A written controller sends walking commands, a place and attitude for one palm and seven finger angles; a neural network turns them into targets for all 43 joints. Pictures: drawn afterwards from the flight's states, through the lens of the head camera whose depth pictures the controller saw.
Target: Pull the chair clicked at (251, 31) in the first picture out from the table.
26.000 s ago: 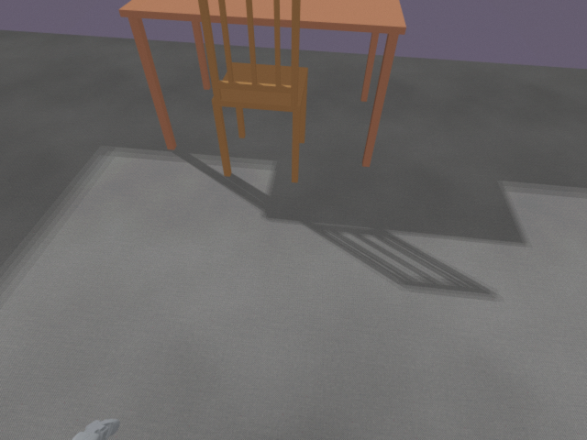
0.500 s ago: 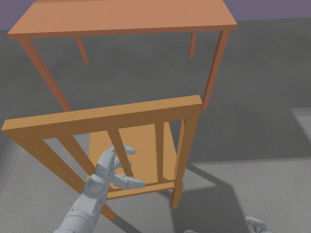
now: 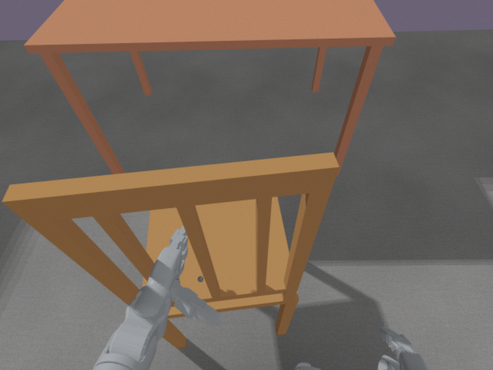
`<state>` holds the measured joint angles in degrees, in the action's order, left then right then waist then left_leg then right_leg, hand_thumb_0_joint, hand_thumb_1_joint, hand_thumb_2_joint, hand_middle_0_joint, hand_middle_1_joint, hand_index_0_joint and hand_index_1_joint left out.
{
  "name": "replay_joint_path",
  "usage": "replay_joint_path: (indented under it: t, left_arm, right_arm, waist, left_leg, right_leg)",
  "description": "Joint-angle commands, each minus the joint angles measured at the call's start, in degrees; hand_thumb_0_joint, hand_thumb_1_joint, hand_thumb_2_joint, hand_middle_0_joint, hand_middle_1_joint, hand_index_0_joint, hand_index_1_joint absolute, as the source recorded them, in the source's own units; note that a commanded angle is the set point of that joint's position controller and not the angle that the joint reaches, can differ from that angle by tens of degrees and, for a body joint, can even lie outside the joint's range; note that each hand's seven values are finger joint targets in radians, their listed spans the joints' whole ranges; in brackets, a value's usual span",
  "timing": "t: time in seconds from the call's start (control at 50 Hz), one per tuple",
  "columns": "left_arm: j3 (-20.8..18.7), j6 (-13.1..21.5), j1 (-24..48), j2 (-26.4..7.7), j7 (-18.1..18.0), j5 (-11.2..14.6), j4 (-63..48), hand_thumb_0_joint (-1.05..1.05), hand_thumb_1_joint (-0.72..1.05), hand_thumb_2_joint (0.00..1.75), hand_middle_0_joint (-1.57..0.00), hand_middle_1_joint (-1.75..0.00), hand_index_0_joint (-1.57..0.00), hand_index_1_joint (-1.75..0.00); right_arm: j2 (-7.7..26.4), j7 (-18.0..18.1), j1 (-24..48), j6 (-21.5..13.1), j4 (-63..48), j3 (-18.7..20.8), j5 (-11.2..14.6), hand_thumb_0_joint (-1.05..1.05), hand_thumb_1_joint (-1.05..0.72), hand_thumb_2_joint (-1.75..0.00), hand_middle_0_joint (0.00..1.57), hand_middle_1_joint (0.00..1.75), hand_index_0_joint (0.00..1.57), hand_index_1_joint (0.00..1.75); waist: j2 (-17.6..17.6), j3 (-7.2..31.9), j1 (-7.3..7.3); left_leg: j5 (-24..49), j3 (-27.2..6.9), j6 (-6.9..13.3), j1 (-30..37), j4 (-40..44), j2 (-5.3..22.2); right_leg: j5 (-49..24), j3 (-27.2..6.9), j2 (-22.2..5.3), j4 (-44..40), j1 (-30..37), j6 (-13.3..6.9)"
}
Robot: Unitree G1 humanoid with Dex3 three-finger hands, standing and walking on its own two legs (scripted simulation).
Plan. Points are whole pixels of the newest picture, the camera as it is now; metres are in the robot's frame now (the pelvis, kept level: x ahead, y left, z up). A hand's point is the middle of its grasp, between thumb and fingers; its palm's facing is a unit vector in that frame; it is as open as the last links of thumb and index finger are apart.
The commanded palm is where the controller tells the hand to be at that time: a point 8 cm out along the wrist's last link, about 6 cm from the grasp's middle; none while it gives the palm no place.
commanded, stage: draw the fingers out of the gap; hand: left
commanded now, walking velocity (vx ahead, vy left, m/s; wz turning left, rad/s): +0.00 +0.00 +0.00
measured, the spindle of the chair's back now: (204, 259) +0.31 +0.08 -0.02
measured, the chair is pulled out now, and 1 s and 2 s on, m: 0.58 0.58 0.58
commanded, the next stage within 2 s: draw the hand back to the body in 0.72 s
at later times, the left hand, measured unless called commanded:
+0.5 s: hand (188, 342) +0.18 +0.10 -0.04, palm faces -0.17 -0.97 -0.14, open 17.5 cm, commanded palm +0.17 +0.15 -0.02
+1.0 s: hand (161, 355) +0.16 +0.12 +0.01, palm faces +0.04 -1.00 +0.02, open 17.5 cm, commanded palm +0.12 +0.18 +0.01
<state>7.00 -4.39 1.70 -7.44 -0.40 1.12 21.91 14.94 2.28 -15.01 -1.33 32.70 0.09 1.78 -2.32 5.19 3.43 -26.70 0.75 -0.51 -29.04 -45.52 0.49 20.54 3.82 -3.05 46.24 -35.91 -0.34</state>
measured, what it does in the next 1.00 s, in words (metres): stands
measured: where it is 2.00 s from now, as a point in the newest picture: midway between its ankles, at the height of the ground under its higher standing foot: outside the picture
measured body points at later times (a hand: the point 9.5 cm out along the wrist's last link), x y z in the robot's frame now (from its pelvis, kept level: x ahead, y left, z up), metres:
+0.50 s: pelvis -0.01 +0.00 -0.01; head +0.03 -0.01 +0.43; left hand +0.19 +0.15 -0.03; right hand +0.17 -0.23 -0.09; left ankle -0.04 +0.13 -0.70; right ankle +0.02 -0.11 -0.70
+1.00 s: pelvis -0.02 +0.01 -0.03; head +0.03 +0.01 +0.42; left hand +0.15 +0.18 +0.01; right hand +0.16 -0.23 -0.10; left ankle -0.04 +0.13 -0.70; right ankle +0.02 -0.11 -0.70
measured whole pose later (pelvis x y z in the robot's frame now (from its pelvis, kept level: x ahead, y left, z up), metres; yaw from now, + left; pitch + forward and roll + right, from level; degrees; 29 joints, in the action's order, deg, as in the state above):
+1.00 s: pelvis -0.02 +0.01 -0.03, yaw +1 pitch +12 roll -1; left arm 8.5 6.1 -37.0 -7.8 -2.0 7.1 -17.7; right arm 12.7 4.3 -15.3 -8.0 26.2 0.1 2.3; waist -1.4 7.7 1.0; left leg -32.0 -1.0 0.0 -39.3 -59.5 0.3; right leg 24.5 5.1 -3.8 57.2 -44.4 0.0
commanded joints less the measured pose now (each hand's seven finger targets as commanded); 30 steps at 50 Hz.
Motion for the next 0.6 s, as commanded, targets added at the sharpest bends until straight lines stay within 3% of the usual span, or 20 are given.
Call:
replay_joint_path:
  t: [0.0, 0.08, 0.14, 0.22, 0.3, 0.34, 0.38, 0.44, 0.48, 0.52, 0.58]
  left_arm:
    - [-2.53, 1.92, 0.78, -4.83, 0.53, -0.47, -11.89, 0.0, -0.55, 0.2, 0.0, 0.0, 0.0, 0.0]
    - [-0.46, 2.53, -4.54, -4.44, 0.26, -0.43, -21.88, 0.0, -0.55, 0.2, 0.0, 0.0, 0.0, 0.0]
    - [0.75, 2.57, -8.76, -4.15, -0.66, -0.86, -26.02, 0.0, -0.55, 0.2, 0.0, 0.0, 0.0, 0.0]
    - [2.88, 2.17, -12.0, -3.49, -1.5, -1.63, -29.89, 0.0, -0.55, 0.2, 0.0, 0.0, 0.0, 0.0]
    - [2.25, 1.75, -15.38, -5.07, -1.24, -1.73, -33.1, 0.0, -0.55, 0.2, 0.0, 0.0, 0.0, 0.0]
    - [3.98, 1.5, -16.55, -4.03, -0.84, -1.94, -34.65, 0.0, -0.55, 0.2, 0.0, 0.0, 0.0, 0.0]
    - [2.68, 1.18, -18.63, -5.55, -0.7, -1.91, -35.29, 0.0, -0.55, 0.2, 0.0, 0.0, 0.0, 0.0]
    - [3.96, 0.7, -22.13, -4.27, -0.3, -2.06, -36.54, 0.0, -0.55, 0.2, 0.0, 0.0, 0.0, 0.0]
    - [2.45, 0.13, -23.5, -5.93, -0.43, -2.25, -36.67, 0.0, -0.55, 0.2, 0.0, 0.0, 0.0, 0.0]
    - [4.23, -0.15, -23.91, -4.63, -0.32, -2.44, -38.21, 0.0, -0.55, 0.2, 0.0, 0.0, 0.0, 0.0]
    - [3.94, -0.54, -27.3, -5.18, -0.45, -2.5, -40.03, 0.0, -0.55, 0.2, 0.0, 0.0, 0.0, 0.0]
  right_arm:
    - [7.0, -0.06, 1.59, -2.02, -9.67, 2.47, 0.09, 0.0, -0.9, -0.9, 0.2, 0.3, 0.2, 0.3]
    - [6.39, 0.0, 2.77, -2.8, -11.92, 2.64, 0.24, 0.0, -0.9, -0.9, 0.2, 0.3, 0.2, 0.3]
    - [6.24, 0.27, 2.6, -3.33, -12.55, 2.5, 0.24, 0.0, -0.9, -0.9, 0.2, 0.3, 0.2, 0.3]
    - [6.3, 0.8, 2.63, -4.2, -13.17, 2.3, 0.1, 0.0, -0.9, -0.9, 0.2, 0.3, 0.2, 0.3]
    - [6.36, 1.5, 3.05, -4.89, -13.91, 1.96, -0.04, 0.0, -0.9, -0.9, 0.2, 0.3, 0.2, 0.3]
    - [6.23, 1.66, 3.14, -5.16, -14.53, 1.76, 0.0, 0.0, -0.9, -0.9, 0.2, 0.3, 0.2, 0.3]
    - [6.24, 1.89, 3.75, -5.33, -14.88, 1.65, -0.03, 0.0, -0.9, -0.9, 0.2, 0.3, 0.2, 0.3]
    - [5.81, 2.0, 3.81, -5.42, -15.92, 1.42, 0.01, 0.0, -0.9, -0.9, 0.2, 0.3, 0.2, 0.3]
    - [5.98, 2.15, 4.49, -5.2, -16.23, 1.41, 0.0, 0.0, -0.9, -0.9, 0.2, 0.3, 0.2, 0.3]
    - [5.74, 2.11, 4.27, -5.28, -16.97, 1.24, 0.09, 0.0, -0.9, -0.9, 0.2, 0.3, 0.2, 0.3]
    - [5.71, 2.28, 4.68, -5.38, -17.86, 1.32, 0.14, 0.0, -0.9, -0.9, 0.2, 0.3, 0.2, 0.3]
  waist:
    - [5.23, 13.01, -0.94]
    - [1.58, 15.36, -1.2]
    - [4.24, 14.17, -0.3]
    - [4.57, 12.06, 0.63]
    - [4.92, 11.93, 0.37]
    - [4.94, 11.61, 0.77]
    - [3.93, 10.65, 0.22]
    - [4.81, 10.63, -0.02]
    - [4.22, 9.3, -0.47]
    - [4.13, 9.15, -0.04]
    - [4.15, 9.09, -0.65]
  left_leg:
    - [19.04, 0.17, 1.12, -2.21, 4.74, -0.58]
    - [21.54, 0.02, 1.09, -0.37, 3.67, -0.38]
    - [20.99, -0.5, 1.16, -0.47, 3.02, -0.17]
    - [18.98, -1.12, 1.33, -1.11, 1.82, -0.41]
    - [16.27, -1.5, 1.47, -2.54, 1.02, -0.96]
    - [15.48, -1.75, 1.57, -2.59, 0.62, -1.0]
    - [14.18, -1.76, 1.56, -3.54, 0.34, -1.19]
    - [12.98, -1.75, 1.64, -4.37, 0.01, -1.37]
    - [11.87, -2.02, 1.57, -5.39, 0.07, -1.4]
    - [10.66, -2.11, 1.59, -5.39, -0.12, -1.44]
    - [9.91, -2.24, 1.59, -6.33, -0.21, -1.51]
  right_leg:
    - [-20.29, -0.48, -0.46, -3.45, 15.06, -0.57]
    - [-21.36, -0.47, -0.6, -2.7, 15.27, -0.86]
    - [-20.38, -0.14, -0.31, -2.34, 13.45, -0.57]
    - [-17.88, 0.17, -0.19, -1.91, 10.58, -0.33]
    - [-15.06, 0.0, -0.29, -1.72, 10.24, -0.29]
    - [-13.65, 0.21, -0.28, -1.48, 8.93, -0.18]
    - [-11.85, 0.02, -0.35, -1.7, 8.63, -0.33]
    - [-10.32, -0.03, -0.33, -1.54, 8.18, -0.15]
    - [-8.58, 0.06, -0.3, -1.49, 7.54, -0.4]
    - [-6.87, 0.02, -0.28, -1.44, 6.46, -0.24]
    - [-5.41, -0.03, -0.3, -1.41, 6.62, -0.46]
